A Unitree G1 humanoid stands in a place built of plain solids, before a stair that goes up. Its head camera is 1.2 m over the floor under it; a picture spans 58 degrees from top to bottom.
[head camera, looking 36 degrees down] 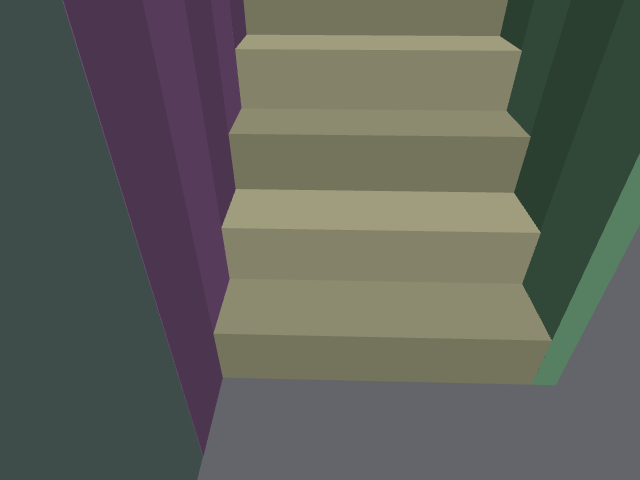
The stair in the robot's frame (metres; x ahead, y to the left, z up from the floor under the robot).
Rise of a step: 0.21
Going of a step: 0.25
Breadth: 1.00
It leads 2 degrees to the right of straight ahead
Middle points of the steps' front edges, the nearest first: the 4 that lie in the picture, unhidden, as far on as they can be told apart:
0.87 -0.18 0.21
1.12 -0.19 0.42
1.37 -0.20 0.64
1.62 -0.20 0.85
